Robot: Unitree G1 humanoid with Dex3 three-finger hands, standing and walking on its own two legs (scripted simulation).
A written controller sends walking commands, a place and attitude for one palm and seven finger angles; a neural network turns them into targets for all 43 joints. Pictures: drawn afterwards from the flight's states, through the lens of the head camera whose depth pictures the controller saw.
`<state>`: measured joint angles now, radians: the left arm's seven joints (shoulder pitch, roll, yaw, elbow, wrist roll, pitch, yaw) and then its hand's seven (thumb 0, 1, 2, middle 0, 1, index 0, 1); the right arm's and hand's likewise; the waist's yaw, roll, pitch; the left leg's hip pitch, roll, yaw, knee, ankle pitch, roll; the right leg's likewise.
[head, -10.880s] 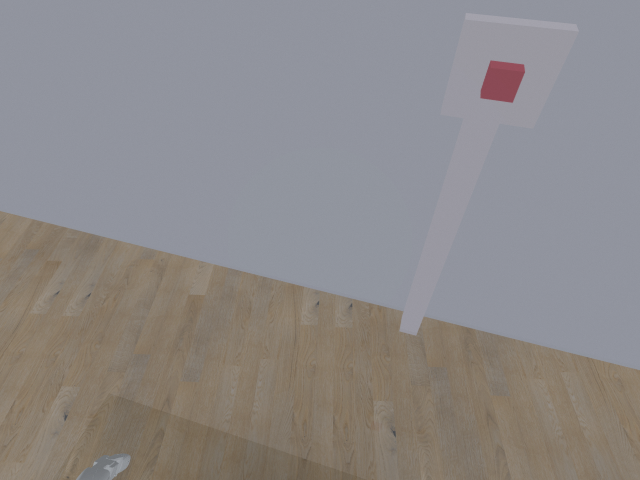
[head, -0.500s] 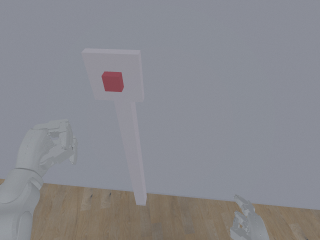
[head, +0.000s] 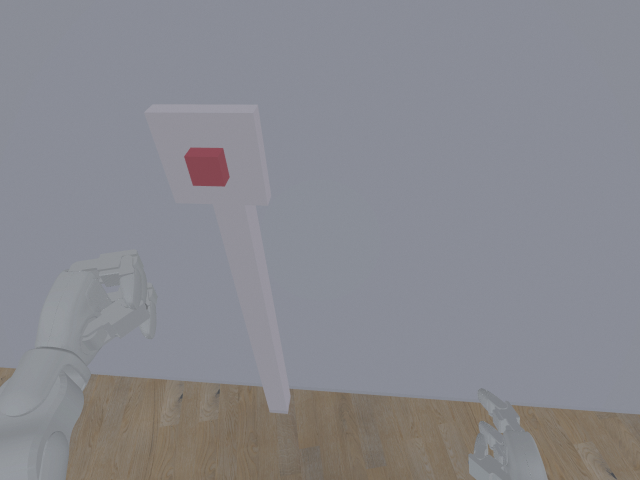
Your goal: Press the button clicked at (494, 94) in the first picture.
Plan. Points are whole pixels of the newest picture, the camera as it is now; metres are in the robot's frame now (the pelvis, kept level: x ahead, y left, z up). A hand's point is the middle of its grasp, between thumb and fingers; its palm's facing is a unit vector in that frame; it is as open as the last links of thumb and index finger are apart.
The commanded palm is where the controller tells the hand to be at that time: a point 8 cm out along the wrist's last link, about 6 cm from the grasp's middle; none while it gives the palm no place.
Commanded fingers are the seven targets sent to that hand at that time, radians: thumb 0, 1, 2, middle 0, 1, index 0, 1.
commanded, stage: aim a knuckle at the button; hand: left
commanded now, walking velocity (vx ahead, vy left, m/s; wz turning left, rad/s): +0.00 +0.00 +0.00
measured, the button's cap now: (208, 165) +0.51 +0.23 +0.17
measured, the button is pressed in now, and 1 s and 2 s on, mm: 0 0 0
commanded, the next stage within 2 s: press the button with the knuckle in 1.86 s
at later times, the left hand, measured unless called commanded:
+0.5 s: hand (184, 258) +0.32 +0.21 +0.15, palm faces +0.07 -1.00 -0.03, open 3.1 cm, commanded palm +0.30 +0.25 +0.16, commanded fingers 0.00 0.90 0.90 -1.30 -1.50 -1.30 -1.50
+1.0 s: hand (214, 229) +0.39 +0.19 +0.15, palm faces +0.04 -1.00 -0.01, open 3.1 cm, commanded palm +0.37 +0.24 +0.14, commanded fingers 0.00 0.90 0.90 -1.30 -1.50 -1.30 -1.50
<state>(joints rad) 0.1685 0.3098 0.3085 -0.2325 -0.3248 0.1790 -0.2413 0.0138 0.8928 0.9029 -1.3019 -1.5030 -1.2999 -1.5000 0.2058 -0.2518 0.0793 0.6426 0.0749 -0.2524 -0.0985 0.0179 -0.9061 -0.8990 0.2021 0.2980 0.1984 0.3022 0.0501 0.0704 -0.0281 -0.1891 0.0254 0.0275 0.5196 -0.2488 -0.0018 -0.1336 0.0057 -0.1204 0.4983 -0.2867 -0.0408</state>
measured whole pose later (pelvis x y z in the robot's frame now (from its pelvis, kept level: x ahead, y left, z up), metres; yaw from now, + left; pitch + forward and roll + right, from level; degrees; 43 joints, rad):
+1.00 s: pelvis +0.01 +0.02 +0.00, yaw -1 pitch +0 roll +0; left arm -0.36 0.27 0.23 0.35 -0.21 0.07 -0.13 0.01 0.90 0.90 -1.30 -1.50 -1.30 -1.50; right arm 0.23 -0.25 0.06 0.66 0.07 -0.12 -0.08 0.02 -0.91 -0.90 0.20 0.30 0.20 0.30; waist 0.00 0.04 -0.02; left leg -0.25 0.01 0.06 0.51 -0.26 0.02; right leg -0.21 -0.01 -0.08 0.51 -0.30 -0.02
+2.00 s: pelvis +0.01 +0.01 +0.00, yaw -2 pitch +1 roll +0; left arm -0.46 0.29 0.26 0.54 -0.22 -0.02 -0.16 0.01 0.90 0.90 -1.30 -1.50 -1.30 -1.50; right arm 0.24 -0.26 0.05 0.63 0.08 -0.07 -0.08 0.01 -0.91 -0.90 0.20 0.30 0.20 0.30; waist -0.01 0.03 -0.04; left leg -0.29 0.01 0.06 0.54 -0.27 0.02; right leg -0.26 -0.01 -0.08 0.53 -0.30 -0.02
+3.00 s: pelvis -0.01 +0.02 -0.01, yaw -1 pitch +5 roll -1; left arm -0.86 0.38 0.28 1.08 -0.15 -0.22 -0.14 -0.01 0.83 0.97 -1.30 -1.50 -1.30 -1.50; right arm 0.34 -0.28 0.04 0.71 0.05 -0.08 -0.06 0.01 -0.91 -0.90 0.20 0.30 0.20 0.30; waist -0.07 0.03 -0.03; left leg -0.45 0.02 0.04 0.62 -0.27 0.02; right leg -0.40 -0.01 -0.10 0.60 -0.30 -0.02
